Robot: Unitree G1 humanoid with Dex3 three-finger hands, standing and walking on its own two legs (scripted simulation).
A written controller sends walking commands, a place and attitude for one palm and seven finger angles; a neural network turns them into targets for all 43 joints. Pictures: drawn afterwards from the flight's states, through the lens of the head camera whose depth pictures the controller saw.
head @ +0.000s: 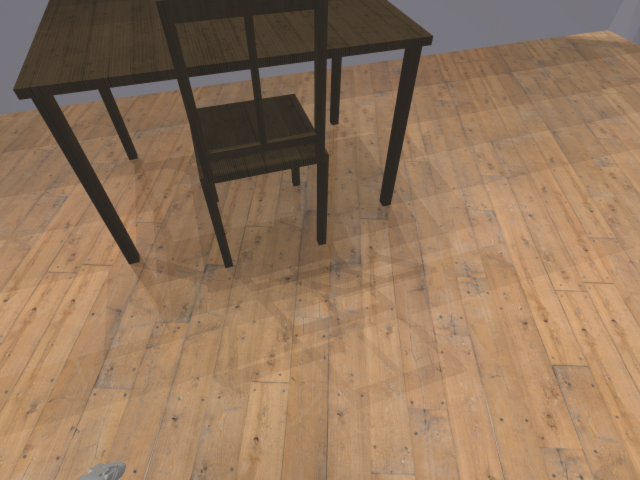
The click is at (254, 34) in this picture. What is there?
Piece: chair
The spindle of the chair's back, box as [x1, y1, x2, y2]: [244, 16, 266, 143]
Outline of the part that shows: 244,16 260,143 265,143 266,140 252,16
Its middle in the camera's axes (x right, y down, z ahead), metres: -0.18 -0.42 +1.06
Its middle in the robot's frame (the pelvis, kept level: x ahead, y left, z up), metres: +1.07 +0.23 -0.04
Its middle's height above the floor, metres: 0.73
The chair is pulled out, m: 0.00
